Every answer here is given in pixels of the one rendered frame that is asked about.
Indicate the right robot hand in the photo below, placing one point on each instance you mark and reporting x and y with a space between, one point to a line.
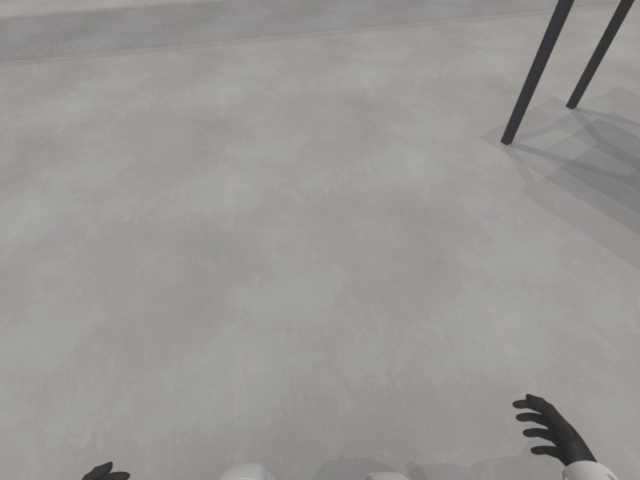
570 447

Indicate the table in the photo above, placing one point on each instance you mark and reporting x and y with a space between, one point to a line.
551 35

